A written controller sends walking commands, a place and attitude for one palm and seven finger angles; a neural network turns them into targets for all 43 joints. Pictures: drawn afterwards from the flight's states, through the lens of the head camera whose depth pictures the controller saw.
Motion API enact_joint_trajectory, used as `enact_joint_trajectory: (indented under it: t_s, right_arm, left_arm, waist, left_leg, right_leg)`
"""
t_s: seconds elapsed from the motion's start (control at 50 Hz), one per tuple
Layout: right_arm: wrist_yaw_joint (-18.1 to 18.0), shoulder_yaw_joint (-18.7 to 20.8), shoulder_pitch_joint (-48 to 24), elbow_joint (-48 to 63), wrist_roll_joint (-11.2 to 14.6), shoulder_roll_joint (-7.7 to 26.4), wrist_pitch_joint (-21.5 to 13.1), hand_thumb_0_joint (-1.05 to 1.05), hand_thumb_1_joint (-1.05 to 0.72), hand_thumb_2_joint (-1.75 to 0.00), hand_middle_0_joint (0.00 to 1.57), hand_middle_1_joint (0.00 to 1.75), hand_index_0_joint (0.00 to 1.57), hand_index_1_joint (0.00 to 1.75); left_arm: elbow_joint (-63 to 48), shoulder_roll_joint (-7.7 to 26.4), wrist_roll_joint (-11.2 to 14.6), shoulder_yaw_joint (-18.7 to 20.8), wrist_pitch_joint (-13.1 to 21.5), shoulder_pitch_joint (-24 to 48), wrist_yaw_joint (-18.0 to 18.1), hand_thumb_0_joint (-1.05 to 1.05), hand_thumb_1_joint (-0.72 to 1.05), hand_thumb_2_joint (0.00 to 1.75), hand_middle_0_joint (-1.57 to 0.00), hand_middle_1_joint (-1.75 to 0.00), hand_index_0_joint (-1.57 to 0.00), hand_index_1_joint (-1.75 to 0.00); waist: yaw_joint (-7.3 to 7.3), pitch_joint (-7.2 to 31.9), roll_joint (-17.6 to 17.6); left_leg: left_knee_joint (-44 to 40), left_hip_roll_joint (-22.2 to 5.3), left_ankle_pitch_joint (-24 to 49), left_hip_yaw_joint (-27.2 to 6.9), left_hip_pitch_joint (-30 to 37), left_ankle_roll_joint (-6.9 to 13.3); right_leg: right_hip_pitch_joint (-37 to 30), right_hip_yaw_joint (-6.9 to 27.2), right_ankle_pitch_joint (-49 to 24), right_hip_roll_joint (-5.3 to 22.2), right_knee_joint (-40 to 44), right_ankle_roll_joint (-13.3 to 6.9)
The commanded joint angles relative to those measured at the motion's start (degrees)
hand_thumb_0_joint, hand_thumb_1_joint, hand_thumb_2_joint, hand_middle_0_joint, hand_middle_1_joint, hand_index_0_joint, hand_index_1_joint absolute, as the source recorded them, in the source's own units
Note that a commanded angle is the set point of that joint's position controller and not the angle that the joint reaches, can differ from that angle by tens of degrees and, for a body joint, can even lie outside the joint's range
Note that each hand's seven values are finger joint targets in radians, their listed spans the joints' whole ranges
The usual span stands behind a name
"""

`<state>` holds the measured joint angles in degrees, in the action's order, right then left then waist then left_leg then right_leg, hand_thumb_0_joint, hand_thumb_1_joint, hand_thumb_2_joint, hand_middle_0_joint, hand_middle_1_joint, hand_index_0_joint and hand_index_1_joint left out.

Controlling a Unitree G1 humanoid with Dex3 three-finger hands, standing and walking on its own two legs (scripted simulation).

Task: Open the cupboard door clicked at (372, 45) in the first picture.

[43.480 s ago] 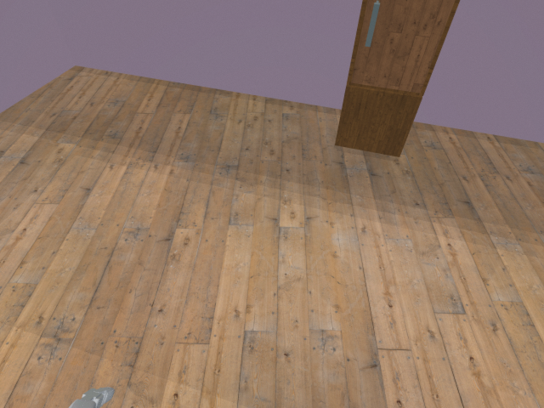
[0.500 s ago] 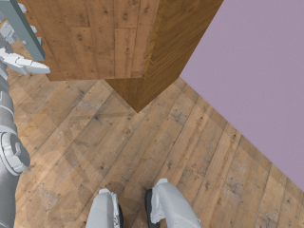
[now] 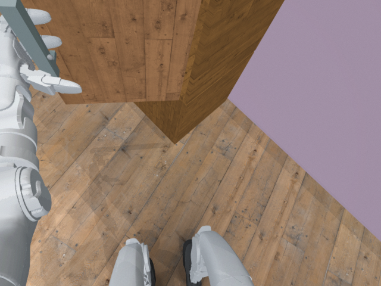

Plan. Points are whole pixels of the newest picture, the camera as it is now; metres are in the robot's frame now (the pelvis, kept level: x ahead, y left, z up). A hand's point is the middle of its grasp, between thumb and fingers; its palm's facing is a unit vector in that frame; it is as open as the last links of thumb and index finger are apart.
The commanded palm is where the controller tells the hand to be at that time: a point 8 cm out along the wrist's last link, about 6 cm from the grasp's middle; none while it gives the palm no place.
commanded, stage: slide the fingers in behind the handle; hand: left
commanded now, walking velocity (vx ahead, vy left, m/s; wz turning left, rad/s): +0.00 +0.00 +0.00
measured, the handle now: (35, 35) +0.59 +0.24 +0.06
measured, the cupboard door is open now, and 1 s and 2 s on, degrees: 53 54 83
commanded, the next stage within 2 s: close the thumb around the handle in 0.36 s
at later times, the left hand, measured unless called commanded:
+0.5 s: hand (50, 57) +0.54 +0.21 +0.05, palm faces +0.05 -1.00 -0.01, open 13.9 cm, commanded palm +0.53 +0.22 +0.05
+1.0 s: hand (50, 58) +0.54 +0.21 +0.05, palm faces +0.05 -1.00 -0.01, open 6.8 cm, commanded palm +0.53 +0.22 +0.05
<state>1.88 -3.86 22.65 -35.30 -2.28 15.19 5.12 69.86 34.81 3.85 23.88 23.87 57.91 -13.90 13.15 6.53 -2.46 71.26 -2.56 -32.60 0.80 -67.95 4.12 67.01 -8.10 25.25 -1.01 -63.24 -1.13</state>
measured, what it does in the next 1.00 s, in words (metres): stands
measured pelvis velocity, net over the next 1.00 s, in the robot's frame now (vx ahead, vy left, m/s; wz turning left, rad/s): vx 0.00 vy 0.00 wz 0.01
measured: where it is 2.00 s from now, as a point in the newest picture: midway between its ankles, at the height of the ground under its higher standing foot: (170, 285)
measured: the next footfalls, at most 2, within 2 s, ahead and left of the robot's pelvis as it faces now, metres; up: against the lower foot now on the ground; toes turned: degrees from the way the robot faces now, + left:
none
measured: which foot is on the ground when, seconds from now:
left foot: down 0.00-1.00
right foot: down 0.00-1.00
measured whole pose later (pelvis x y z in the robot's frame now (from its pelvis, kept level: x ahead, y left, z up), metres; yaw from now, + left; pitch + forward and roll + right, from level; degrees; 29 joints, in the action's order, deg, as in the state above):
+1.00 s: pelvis +0.00 +0.00 +0.00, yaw +0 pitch +29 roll -7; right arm 2.4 -3.2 22.5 -36.6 -2.5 14.8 5.1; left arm 69.6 33.4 4.8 21.6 25.0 57.0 -12.7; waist 12.3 6.6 -2.7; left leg 70.7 -2.2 -32.7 0.3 -67.0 4.0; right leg 65.9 -8.3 25.5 -0.9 -62.6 -1.1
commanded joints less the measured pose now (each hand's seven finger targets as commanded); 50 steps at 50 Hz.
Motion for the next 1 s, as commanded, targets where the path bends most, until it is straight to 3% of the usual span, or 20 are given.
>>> enact_joint_trajectory:
  t_s: [0.0,0.02,0.06,0.12,0.18,0.24,0.28,0.32,0.36,0.38,0.44,0.54,0.58,0.68,0.72,0.76,0.8,0.92,0.94,0.98]
  right_arm:
    - [-0.5,4.44,13.04,0.52,-0.24,11.99,-0.02,0.0,-0.9,-0.9,0.2,0.3,0.2,0.3]
    - [-0.48,4.44,12.92,0.46,-0.19,12.11,0.12,0.0,-0.9,-0.9,0.2,0.3,0.2,0.3]
    - [-0.59,4.46,12.71,0.24,-0.12,12.15,0.15,0.0,-0.9,-0.9,0.2,0.3,0.2,0.3]
    - [-0.61,4.36,12.37,0.23,0.03,11.86,0.01,0.0,-0.9,-0.9,0.2,0.3,0.2,0.3]
    - [-0.64,4.37,12.43,0.15,-0.01,12.15,0.12,0.0,-0.9,-0.9,0.2,0.3,0.2,0.3]
    - [-0.43,4.76,12.61,-0.1,-0.14,11.7,0.14,0.0,-0.9,-0.9,0.2,0.3,0.2,0.3]
    - [-0.37,4.82,12.78,-0.27,-0.23,11.89,0.3,0.0,-0.9,-0.9,0.2,0.3,0.2,0.3]
    - [-0.33,4.87,12.72,-0.54,-0.12,11.68,0.24,0.0,-0.9,-0.9,0.2,0.3,0.2,0.3]
    - [-0.47,4.66,12.55,-0.68,-0.1,11.9,0.3,0.0,-0.9,-0.9,0.2,0.3,0.2,0.3]
    - [-0.44,4.62,12.61,-0.59,-0.14,11.64,0.19,0.0,-0.9,-0.9,0.2,0.3,0.2,0.3]
    - [-0.52,4.62,12.79,-0.8,-0.13,11.8,0.21,0.0,-0.9,-0.9,0.2,0.3,0.2,0.3]
    - [-0.63,4.65,12.69,-0.62,-0.17,11.8,0.29,0.0,-0.9,-0.9,0.2,0.3,0.2,0.3]
    - [-0.45,4.72,12.48,-0.5,-0.13,11.58,0.24,0.0,-0.9,-0.9,0.2,0.3,0.2,0.3]
    - [-0.54,4.62,12.55,-0.27,-0.06,11.72,0.15,0.0,-0.9,-0.9,0.2,0.3,0.2,0.3]
    - [-0.62,4.79,12.81,-0.38,-0.14,11.76,0.1,0.0,-0.9,-0.9,0.2,0.3,0.2,0.3]
    - [-0.34,4.72,12.34,-0.25,-0.04,11.61,0.11,0.0,-0.9,-0.9,0.2,0.3,0.2,0.3]
    - [-0.48,4.49,12.53,-0.19,0.01,11.8,0.12,0.0,-0.9,-0.9,0.2,0.3,0.2,0.3]
    - [-0.25,4.96,12.6,-0.59,-0.29,11.74,-0.02,0.0,-0.9,-0.9,0.2,0.3,0.2,0.3]
    - [-0.24,4.93,12.6,-0.55,-0.26,11.84,0.01,0.0,-0.9,-0.9,0.2,0.3,0.2,0.3]
    - [-0.38,4.74,12.5,-0.76,-0.1,11.89,0.05,0.0,-0.9,-0.9,0.2,0.3,0.2,0.3]
  left_arm:
    - [-13.09,9.26,-0.61,-1.77,4.77,26.45,0.18,0.0,-0.5,0.3,-0.3,-1.2,-0.3,-1.2]
    - [-12.5,10.44,-0.67,-0.92,4.8,25.24,0.0,0.0,-0.5,0.3,-0.3,-1.2,-0.3,-1.2]
    - [-12.44,10.52,-0.14,-0.85,4.92,25.78,-0.51,0.0,-0.5,0.3,-0.3,-1.2,-0.3,-1.2]
    - [-12.41,8.06,0.19,-2.96,4.96,26.13,-1.21,0.0,-0.5,0.3,-0.3,-1.2,-0.3,-1.2]
    - [-12.68,10.43,-0.02,-1.39,4.97,25.97,-0.97,0.0,-0.5,0.3,-0.3,-1.2,-0.3,-1.2]
    - [-14.14,6.32,0.17,-4.12,5.46,25.99,-0.98,0.0,-0.5,0.3,-0.3,-1.2,-0.3,-1.2]
    - [-14.21,7.16,0.47,-3.25,5.44,26.03,-0.72,0.0,-0.5,0.3,-0.3,-1.2,-0.3,-1.2]
    - [-13.12,5.35,0.67,-4.48,5.46,25.5,-0.8,0.0,-0.5,0.3,-0.3,-1.2,-0.3,-1.2]
    - [-11.82,7.18,0.24,-3.6,5.06,26.5,-0.52,0.0,-0.5,0.3,-0.3,-1.2,-0.3,-1.2]
    - [-12.87,5.59,0.21,-5.01,5.18,27.84,-0.55,0.0,-0.5,0.3,-0.3,-1.2,-0.3,-1.2]
    - [-11.46,7.15,0.0,-3.78,5.2,27.02,-0.53,0.0,-0.5,0.3,-0.3,-1.2,-0.3,-1.2]
    - [-11.82,7.6,0.28,-3.2,5.28,26.52,-0.9,0.0,-0.22,0.42,-0.32,-1.23,-0.32,-1.23]
    - [-12.06,5.21,0.34,-5.03,5.12,26.4,-1.01,0.0,-0.11,0.47,-0.33,-1.24,-0.33,-1.24]
    - [-11.61,7.52,0.23,-3.16,4.81,26.3,-0.65,0.0,0.17,0.59,-0.35,-1.27,-0.35,-1.27]
    - [-13.31,8.25,0.14,-2.77,5.47,26.89,-0.7,0.0,0.28,0.64,-0.36,-1.28,-0.36,-1.28]
    - [-12.56,6.86,0.49,-3.37,5.26,24.81,-0.9,0.0,0.4,0.68,-0.36,-1.3,-0.36,-1.3]
    - [-11.69,7.93,0.52,-2.82,5.28,25.18,-0.83,0.0,0.51,0.73,-0.37,-1.31,-0.37,-1.31]
    - [-13.78,5.41,0.61,-4.41,6.05,26.18,-0.32,0.0,0.84,0.88,-0.4,-1.34,-0.4,-1.34]
    - [-13.81,6.44,0.45,-3.75,6.11,25.91,-0.3,0.0,0.9,0.9,-0.4,-1.35,-0.4,-1.35]
    - [-11.27,6.42,0.38,-3.91,5.54,26.01,-0.19,0.0,0.9,0.9,-0.4,-1.35,-0.4,-1.35]
  waist:
    - [2.04,31.48,-13.18]
    - [1.44,32.07,-13.45]
    - [1.85,32.4,-11.53]
    - [2.12,31.55,-12.75]
    - [1.45,31.42,-13.07]
    - [1.83,33.11,-14.56]
    - [1.73,32.73,-13.23]
    - [1.92,32.31,-13.33]
    - [2.47,30.16,-11.59]
    - [2.82,30.53,-12.32]
    - [2.41,30.66,-12.3]
    - [2.0,31.5,-13.29]
    - [2.26,31.5,-13.59]
    - [2.15,31.54,-11.93]
    - [1.66,33.86,-14.04]
    - [1.39,33.18,-13.58]
    - [1.86,30.53,-11.88]
    - [1.8,32.12,-14.6]
    - [1.52,32.65,-13.94]
    - [2.53,29.8,-10.74]
  left_leg:
    - [-7.85,-0.73,36.07,-9.43,31.98,-4.13]
    - [-7.78,-0.69,36.76,-9.21,31.9,-4.31]
    - [-7.69,-0.53,34.88,-8.79,30.64,-3.87]
    - [-7.99,-0.43,34.52,-8.78,30.69,-3.73]
    - [-8.12,-0.41,34.44,-8.78,30.83,-3.83]
    - [-7.64,-0.9,39.6,-9.68,34.75,-4.69]
    - [-7.79,-0.81,38.59,-9.47,33.84,-4.43]
    - [-7.74,-0.79,39.14,-9.42,34.16,-4.49]
    - [-7.86,-0.56,35.15,-9.01,31.05,-3.9]
    - [-7.94,-0.3,35.13,-8.84,31.07,-3.72]
    - [-7.51,-0.31,35.57,-8.76,30.84,-3.76]
    - [-7.62,-0.48,37.88,-9.16,32.36,-4.23]
    - [-7.71,-0.56,38.32,-9.5,33.31,-4.38]
    - [-7.6,-0.18,35.31,-8.59,30.42,-3.61]
    - [-7.4,-0.45,39.05,-9.24,33.36,-4.29]
    - [-7.55,-0.45,38.56,-9.13,33.08,-4.43]
    - [-8.05,-0.55,36.95,-9.21,31.67,-4.06]
    - [-8.2,-1.08,40.34,-10.45,36.05,-5.34]
    - [-8.13,-1.02,39.75,-10.3,35.38,-5.22]
    - [-8.35,-0.68,35.38,-9.62,31.75,-4.4]
  right_leg:
    - [-7.86,3.98,-15.47,-2.22,4.32,-0.48]
    - [-8.68,4.14,-15.95,-2.21,4.45,-0.46]
    - [-10.19,4.38,-16.45,-2.24,4.63,-0.36]
    - [-9.81,4.34,-16.26,-2.17,4.68,-0.38]
    - [-9.83,4.37,-15.87,-2.2,4.77,-0.54]
    - [-7.62,3.9,-16.74,-2.16,4.5,-0.41]
    - [-8.95,3.96,-16.98,-2.25,4.76,-0.41]
    - [-8.34,3.92,-17.23,-2.3,4.83,-0.39]
    - [-9.0,4.15,-16.3,-2.31,4.9,-0.38]
    - [-9.46,4.22,-16.72,-2.22,4.94,-0.38]
    - [-9.15,4.34,-16.87,-2.25,4.78,-0.49]
    - [-9.09,4.04,-17.35,-2.15,4.54,-0.58]
    - [-8.06,3.86,-16.69,-2.2,4.72,-0.51]
    - [-10.39,4.29,-17.33,-2.21,4.77,-0.45]
    - [-9.5,4.18,-18.01,-2.16,4.31,-0.55]
    - [-9.51,4.02,-17.49,-2.27,4.56,-0.52]
    - [-9.62,3.95,-16.83,-2.4,4.75,-0.6]
    - [-6.64,3.41,-15.84,-2.27,4.76,-0.5]
    - [-7.45,3.51,-16.01,-2.38,4.61,-0.5]
    - [-8.51,3.72,-15.49,-2.39,5.09,-0.36]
